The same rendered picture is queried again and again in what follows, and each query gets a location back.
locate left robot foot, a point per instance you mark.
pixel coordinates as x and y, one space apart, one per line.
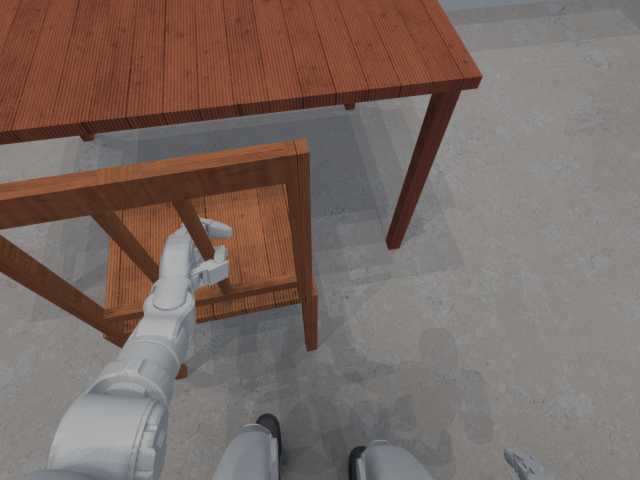
271 423

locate robot left upper arm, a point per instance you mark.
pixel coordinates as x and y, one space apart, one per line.
109 437

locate robot left hand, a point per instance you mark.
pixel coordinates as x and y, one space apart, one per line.
180 258

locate table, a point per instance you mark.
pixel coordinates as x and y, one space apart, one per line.
82 67

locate robot right hand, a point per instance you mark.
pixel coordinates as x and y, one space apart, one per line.
528 468

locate robot left thigh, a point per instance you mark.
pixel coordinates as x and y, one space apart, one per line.
250 456

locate robot left forearm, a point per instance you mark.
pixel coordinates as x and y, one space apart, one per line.
152 356

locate chair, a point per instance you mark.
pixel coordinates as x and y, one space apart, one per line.
262 192

